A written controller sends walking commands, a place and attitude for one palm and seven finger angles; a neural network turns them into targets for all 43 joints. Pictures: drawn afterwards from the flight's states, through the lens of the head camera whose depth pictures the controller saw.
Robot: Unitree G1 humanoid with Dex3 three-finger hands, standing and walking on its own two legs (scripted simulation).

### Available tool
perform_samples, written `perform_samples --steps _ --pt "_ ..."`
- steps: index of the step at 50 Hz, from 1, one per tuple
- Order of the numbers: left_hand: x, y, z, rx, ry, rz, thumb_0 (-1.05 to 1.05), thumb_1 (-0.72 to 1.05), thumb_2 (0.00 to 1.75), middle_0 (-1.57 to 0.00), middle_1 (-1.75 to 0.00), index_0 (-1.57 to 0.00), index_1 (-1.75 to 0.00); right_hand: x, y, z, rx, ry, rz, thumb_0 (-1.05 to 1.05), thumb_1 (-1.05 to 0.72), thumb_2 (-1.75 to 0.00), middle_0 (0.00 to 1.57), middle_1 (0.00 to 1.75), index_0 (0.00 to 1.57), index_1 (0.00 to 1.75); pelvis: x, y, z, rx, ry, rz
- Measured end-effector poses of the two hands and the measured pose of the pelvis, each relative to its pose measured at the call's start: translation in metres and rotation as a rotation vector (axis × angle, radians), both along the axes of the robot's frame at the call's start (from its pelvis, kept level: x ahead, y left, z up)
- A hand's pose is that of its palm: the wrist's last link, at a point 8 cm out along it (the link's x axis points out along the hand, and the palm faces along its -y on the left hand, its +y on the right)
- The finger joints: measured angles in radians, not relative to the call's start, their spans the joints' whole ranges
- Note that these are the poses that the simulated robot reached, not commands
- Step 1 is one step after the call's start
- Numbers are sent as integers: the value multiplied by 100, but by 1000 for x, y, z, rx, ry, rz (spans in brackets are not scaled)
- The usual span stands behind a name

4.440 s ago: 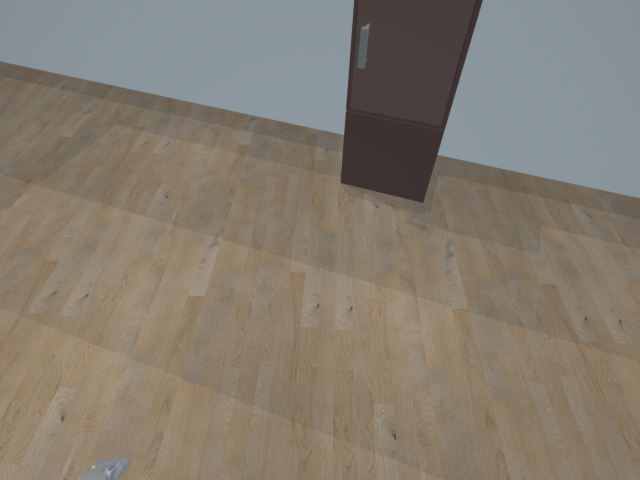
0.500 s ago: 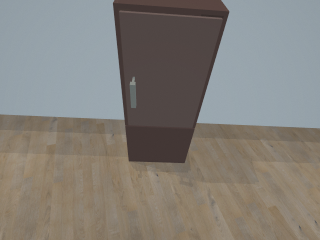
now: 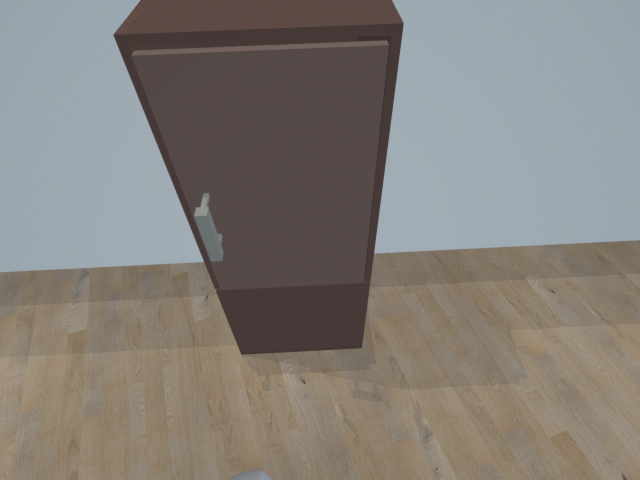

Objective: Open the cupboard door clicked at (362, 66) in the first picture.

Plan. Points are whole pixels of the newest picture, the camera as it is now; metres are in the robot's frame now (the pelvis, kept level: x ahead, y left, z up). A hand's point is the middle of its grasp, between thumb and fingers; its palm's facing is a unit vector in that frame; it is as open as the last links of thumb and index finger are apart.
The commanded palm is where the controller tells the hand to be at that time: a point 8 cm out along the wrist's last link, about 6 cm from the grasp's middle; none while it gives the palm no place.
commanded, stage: come to a stop and stand still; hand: left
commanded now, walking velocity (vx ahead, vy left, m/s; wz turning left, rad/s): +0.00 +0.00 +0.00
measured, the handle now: (211, 227) +0.58 +0.25 -0.09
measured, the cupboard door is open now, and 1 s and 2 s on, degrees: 0 0 0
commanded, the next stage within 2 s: none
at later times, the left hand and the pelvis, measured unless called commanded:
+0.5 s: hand out of the picture +0.05 +0.19 -0.18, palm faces +0.02 -0.96 -0.28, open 7.4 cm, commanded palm none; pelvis +0.02 -0.01 -0.01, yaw -3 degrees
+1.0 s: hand out of the picture -0.02 +0.16 -0.15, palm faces +0.09 -0.96 -0.26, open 7.3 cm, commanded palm none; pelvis -0.01 -0.03 +0.01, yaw +0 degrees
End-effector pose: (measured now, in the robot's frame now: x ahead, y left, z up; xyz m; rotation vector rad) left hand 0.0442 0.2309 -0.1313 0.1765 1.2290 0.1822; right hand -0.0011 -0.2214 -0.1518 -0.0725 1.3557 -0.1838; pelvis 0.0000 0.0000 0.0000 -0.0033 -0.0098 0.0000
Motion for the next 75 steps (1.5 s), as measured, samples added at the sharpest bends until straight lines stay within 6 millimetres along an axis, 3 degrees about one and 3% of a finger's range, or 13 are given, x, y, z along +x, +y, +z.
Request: perform_samples --steps 4,8,11,15,21,28,37,43,49,56,59,66,75 --pt "-5 -5 -7 -36 59 21 -1 94 90 -20 -30 -20 -30 63 -9 9 -45 -99 40 2 -94 -90 20 30 20 30 21 4 0 -15 -3 -1" --pt "-10 -8 -24 -84 130 52 0 93 90 -20 -30 -20 -30 108 -1 11 -75 -152 83 1 -93 -90 20 30 20 30 43 13 -7 -40 -21 -10" --pt "-10 -9 -33 -105 175 75 0 92 90 -20 -30 -20 -30 127 12 14 -77 -156 104 1 -93 -90 20 30 20 30 54 17 -9 -19 -26 -10" --pt "-9 -8 -32 -105 212 70 0 91 90 -20 -30 -20 -30 135 25 13 -57 -144 108 1 -92 -90 20 30 20 30 54 18 -8 6 -13 -27" --pt "-4 3 -19 -25 212 28 0 91 90 -20 -30 -20 -30 124 12 3 -39 -147 59 0 -92 -90 21 30 21 30 34 8 -7 9 1 -49" --pt "-1 -5 -8 84 90 2 0 91 90 -20 -30 -20 -30 76 -34 -19 -5 -112 14 0 -91 -90 21 30 21 30 9 -26 -18 35 -24 -48" --pt "-16 -49 15 31 64 1 0 91 90 -20 -30 -20 -30 11 -67 -1 7 7 -2 1 -91 -90 20 30 20 30 4 -48 7 63 -5 -39" --pt "-33 -47 18 33 79 47 1 93 90 -21 -30 -20 -30 -17 -71 1 -13 118 33 1 -91 -90 20 30 20 30 -1 -46 9 58 14 -13" --pt "-66 -30 12 22 149 87 0 92 90 -21 -30 -20 -30 -2 -54 4 -26 99 75 1 -91 -90 20 30 20 30 -8 -30 8 52 16 -2" --pt "-91 4 -16 -31 227 111 0 91 90 -21 -30 -20 -30 34 -10 6 -60 -48 106 1 -91 -90 20 30 20 30 -12 5 -5 -6 8 5" --pt "-88 13 -22 -49 222 110 0 91 90 -20 -30 -20 -30 40 6 13 -76 -61 116 1 -93 -90 20 30 20 30 -10 14 -4 7 2 0" --pt "-68 21 -22 -77 206 62 0 91 90 -20 -30 -20 -30 45 21 18 -86 -69 103 1 -94 -90 21 30 21 30 -2 30 0 5 0 -14" --pt "-40 26 -21 -71 193 21 0 91 90 -20 -30 -20 -30 23 29 14 -75 0 60 1 -93 -90 20 30 20 30 9 37 1 2 -4 -19"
